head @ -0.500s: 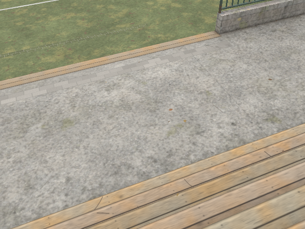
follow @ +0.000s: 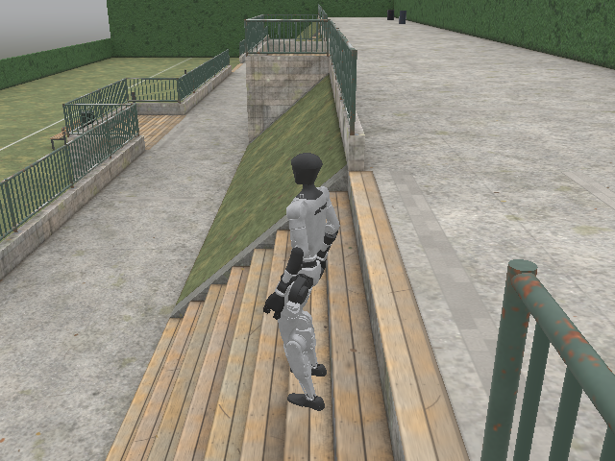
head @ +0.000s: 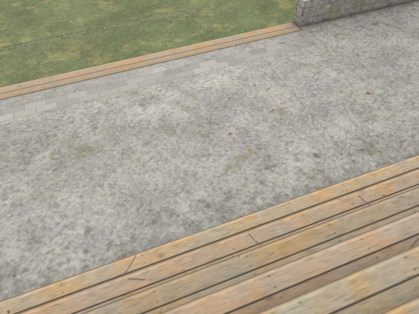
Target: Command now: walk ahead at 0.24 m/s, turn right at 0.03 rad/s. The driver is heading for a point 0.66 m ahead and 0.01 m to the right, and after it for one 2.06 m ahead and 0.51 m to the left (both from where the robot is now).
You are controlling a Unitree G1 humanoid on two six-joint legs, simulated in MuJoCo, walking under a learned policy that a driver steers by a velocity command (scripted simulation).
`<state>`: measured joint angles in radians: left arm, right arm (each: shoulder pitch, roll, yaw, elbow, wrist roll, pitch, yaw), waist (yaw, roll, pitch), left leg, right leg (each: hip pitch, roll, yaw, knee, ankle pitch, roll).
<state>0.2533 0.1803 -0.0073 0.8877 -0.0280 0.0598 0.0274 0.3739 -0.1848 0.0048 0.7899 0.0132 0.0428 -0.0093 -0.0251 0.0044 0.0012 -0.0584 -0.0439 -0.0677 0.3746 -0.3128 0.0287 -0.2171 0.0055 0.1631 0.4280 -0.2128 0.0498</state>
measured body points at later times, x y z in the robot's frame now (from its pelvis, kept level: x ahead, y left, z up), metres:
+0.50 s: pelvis +0.11 +0.00 -0.07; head +0.12 +0.00 +0.38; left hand +0.12 +0.26 -0.21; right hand +0.21 -0.27 -0.18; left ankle +0.17 +0.16 -0.75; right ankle +0.01 -0.16 -0.74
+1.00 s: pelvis +0.31 +0.05 -0.29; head +0.29 +0.07 +0.16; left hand +0.50 +0.24 -0.39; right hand +0.19 -0.14 -0.43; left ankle +0.16 +0.16 -0.95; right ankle +0.55 -0.13 -0.94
